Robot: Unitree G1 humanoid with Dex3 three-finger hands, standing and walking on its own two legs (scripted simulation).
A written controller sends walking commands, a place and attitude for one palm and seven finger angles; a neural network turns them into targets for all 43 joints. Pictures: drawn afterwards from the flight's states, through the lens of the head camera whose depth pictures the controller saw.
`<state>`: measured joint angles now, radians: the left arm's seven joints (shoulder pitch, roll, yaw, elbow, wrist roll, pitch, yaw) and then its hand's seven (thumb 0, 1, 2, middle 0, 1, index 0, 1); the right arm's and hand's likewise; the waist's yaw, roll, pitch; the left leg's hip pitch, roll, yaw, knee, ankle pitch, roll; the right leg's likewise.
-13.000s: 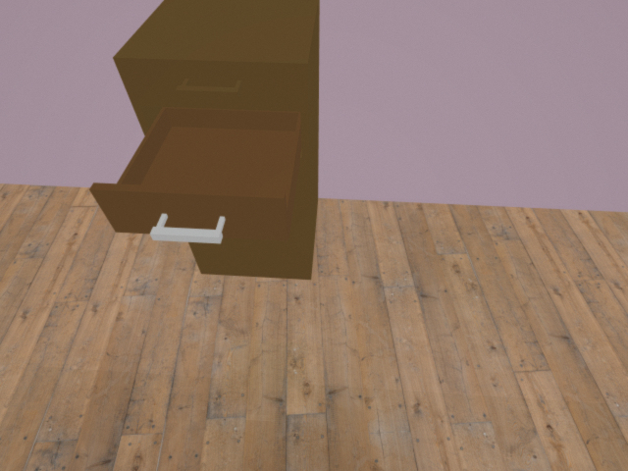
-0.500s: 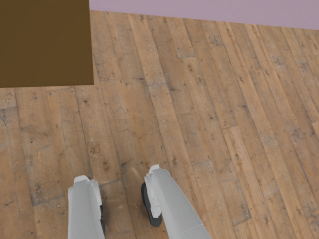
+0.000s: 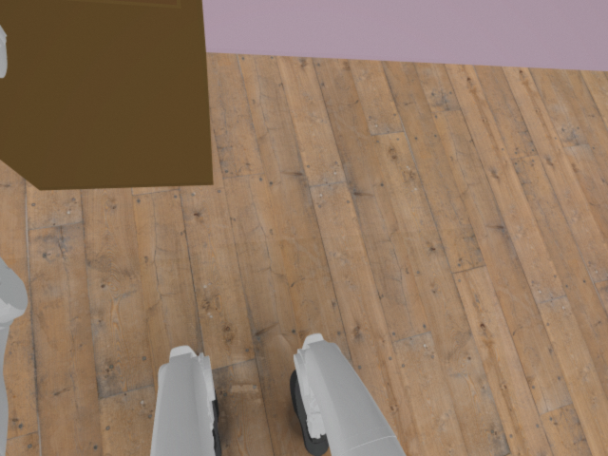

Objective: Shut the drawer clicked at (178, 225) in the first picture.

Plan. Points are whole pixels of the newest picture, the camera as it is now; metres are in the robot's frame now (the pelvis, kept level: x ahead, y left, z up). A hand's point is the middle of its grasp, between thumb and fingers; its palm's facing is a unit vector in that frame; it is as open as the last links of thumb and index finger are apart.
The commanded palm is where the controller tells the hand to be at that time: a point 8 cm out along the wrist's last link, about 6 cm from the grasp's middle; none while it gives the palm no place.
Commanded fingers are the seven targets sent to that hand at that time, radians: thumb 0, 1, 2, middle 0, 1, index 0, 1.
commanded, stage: draw the hand back to the body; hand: left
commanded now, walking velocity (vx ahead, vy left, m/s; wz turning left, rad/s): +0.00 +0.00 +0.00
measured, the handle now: out of the picture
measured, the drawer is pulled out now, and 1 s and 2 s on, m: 0.00 0.00 0.00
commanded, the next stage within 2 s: step back with the hand held close in 1.38 s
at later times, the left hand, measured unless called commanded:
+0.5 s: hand out of the picture +0.41 +0.26 +0.17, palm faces +0.00 -1.00 -0.03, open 3.3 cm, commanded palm +0.37 +0.30 +0.18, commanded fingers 0.00 0.90 0.90 -1.40 -1.60 -1.40 -1.60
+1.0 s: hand out of the picture +0.27 +0.25 +0.28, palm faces +0.41 -0.85 -0.32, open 3.3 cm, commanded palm +0.21 +0.29 +0.30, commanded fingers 0.00 0.90 0.90 -1.40 -1.60 -1.40 -1.60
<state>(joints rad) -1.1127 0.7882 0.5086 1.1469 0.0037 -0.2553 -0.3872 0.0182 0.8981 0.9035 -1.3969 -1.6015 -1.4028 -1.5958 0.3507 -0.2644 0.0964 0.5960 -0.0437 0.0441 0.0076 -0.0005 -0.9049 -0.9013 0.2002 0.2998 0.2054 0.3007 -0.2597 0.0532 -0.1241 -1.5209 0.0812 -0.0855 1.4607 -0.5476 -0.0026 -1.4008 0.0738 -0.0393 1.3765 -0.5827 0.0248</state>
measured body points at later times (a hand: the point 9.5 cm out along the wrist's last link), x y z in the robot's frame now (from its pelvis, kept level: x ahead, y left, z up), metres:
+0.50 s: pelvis +0.03 +0.00 +0.09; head +0.10 +0.03 +0.54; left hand +0.40 +0.31 +0.18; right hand +0.18 -0.25 +0.01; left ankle +0.04 +0.12 -0.58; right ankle +0.03 -0.14 -0.58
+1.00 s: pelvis +0.05 +0.00 +0.16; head +0.04 -0.03 +0.60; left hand +0.24 +0.30 +0.30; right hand +0.26 -0.19 +0.07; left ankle +0.04 +0.12 -0.58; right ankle +0.03 -0.14 -0.58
